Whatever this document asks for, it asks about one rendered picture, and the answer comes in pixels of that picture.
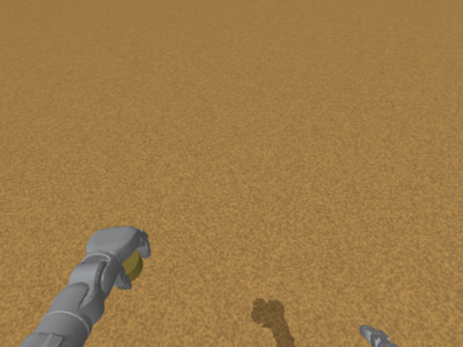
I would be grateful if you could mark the left robot arm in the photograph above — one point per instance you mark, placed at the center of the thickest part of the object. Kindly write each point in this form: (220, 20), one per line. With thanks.
(76, 308)

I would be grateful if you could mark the right robot hand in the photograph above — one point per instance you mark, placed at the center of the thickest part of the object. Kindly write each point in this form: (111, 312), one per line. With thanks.
(375, 337)

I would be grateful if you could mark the tin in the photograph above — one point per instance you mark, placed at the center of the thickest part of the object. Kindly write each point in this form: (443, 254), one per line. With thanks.
(133, 265)

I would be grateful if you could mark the left robot hand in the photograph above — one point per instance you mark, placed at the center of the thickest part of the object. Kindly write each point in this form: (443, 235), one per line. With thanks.
(120, 241)

